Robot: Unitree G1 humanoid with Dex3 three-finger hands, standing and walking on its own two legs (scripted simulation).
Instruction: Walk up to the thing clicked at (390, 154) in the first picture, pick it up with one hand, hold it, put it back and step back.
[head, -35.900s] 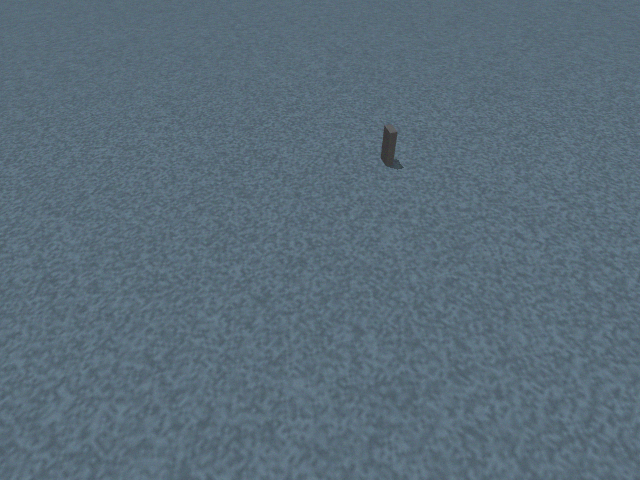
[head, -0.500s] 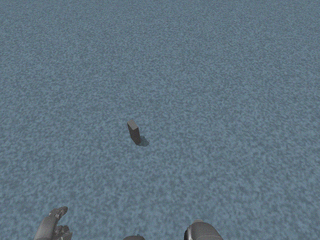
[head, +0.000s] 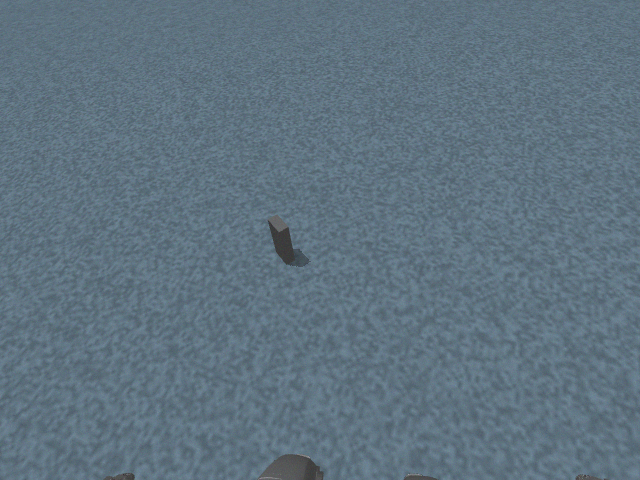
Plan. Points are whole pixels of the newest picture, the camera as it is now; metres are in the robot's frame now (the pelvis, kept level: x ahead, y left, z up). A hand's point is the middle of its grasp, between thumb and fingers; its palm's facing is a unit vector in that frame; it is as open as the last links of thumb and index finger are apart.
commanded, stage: step back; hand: left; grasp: from the side
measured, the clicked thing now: (281, 240) +0.96 +0.25 -0.65
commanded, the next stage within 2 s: stand in 1.06 s
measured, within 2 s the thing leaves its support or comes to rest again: neither
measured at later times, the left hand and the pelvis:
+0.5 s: hand out of the picture -0.03 +0.27 -0.14, palm faces +0.05 -0.93 -0.36, open 7.4 cm; pelvis -0.06 +0.01 +0.01, yaw +1 degrees
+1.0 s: hand out of the picture +0.10 +0.29 -0.13, palm faces +0.01 -0.93 -0.36, open 7.4 cm; pelvis -0.01 +0.03 +0.01, yaw +0 degrees
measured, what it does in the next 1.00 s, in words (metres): steps on the spot: left foot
